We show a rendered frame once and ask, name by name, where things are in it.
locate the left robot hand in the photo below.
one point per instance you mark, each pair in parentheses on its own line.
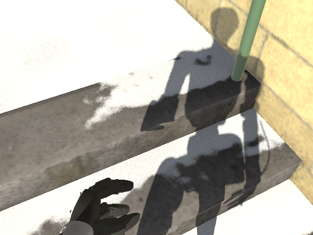
(102,217)

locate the robot left forearm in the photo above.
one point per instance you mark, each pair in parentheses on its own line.
(77,227)

